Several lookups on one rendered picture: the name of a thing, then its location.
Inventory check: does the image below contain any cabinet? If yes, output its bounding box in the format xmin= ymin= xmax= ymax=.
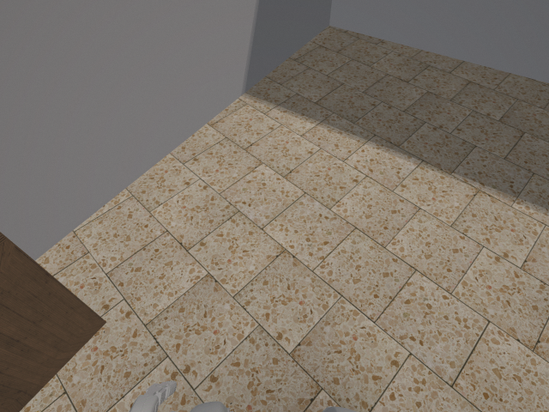
xmin=0 ymin=232 xmax=106 ymax=412

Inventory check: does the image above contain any robot left hand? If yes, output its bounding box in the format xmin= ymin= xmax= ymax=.
xmin=130 ymin=380 xmax=177 ymax=412

